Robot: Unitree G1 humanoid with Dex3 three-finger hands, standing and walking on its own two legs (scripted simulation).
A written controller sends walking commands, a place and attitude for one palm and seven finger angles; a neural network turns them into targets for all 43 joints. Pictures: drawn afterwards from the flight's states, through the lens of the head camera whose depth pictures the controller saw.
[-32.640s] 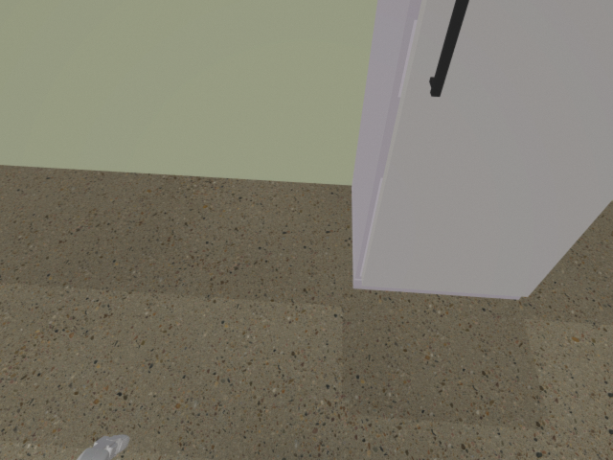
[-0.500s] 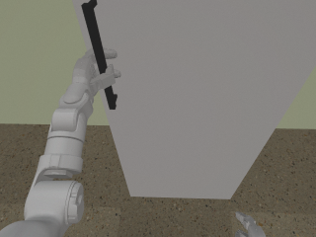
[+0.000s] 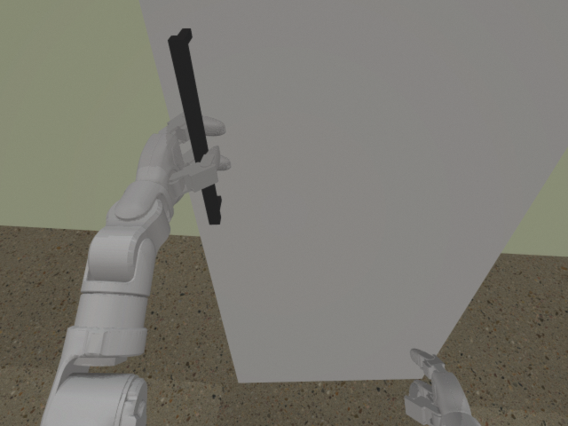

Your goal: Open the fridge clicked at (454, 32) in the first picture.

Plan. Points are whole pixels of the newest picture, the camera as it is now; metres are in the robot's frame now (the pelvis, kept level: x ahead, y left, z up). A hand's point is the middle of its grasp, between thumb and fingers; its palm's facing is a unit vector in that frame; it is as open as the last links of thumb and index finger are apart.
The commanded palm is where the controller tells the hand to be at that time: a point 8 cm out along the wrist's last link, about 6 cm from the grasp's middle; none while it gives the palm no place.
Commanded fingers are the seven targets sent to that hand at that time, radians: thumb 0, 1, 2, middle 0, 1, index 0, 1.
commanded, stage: pull the door a little, standing still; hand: left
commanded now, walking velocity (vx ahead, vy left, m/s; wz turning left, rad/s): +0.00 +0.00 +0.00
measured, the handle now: (202, 140) +0.42 +0.16 +0.23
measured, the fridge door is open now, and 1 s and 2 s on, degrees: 6 26 54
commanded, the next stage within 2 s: walk backward, drawing the door open in 0.04 s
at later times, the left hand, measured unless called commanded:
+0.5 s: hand (212, 241) +0.26 +0.11 +0.20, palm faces +0.05 -0.97 -0.25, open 7.0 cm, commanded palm +0.22 +0.16 +0.22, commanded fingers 0.00 0.90 0.90 -0.45 -1.40 -0.45 -1.40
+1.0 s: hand (234, 306) +0.18 +0.07 +0.20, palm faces +0.17 -0.94 -0.28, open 7.4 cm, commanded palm +0.14 +0.12 +0.22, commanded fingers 0.00 0.90 0.90 -0.45 -1.40 -0.45 -1.40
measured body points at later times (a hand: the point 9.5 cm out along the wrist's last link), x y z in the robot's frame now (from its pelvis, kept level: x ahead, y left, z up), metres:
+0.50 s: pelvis -0.06 +0.00 -0.01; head -0.05 -0.02 +0.44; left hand +0.25 +0.16 +0.22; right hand +0.10 -0.23 -0.11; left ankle -0.03 +0.10 -0.74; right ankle -0.02 -0.10 -0.74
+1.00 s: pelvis -0.10 -0.07 -0.03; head -0.06 -0.08 +0.42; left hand +0.17 +0.12 +0.21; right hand +0.09 -0.27 -0.13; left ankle -0.11 +0.08 -0.75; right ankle -0.03 -0.11 -0.74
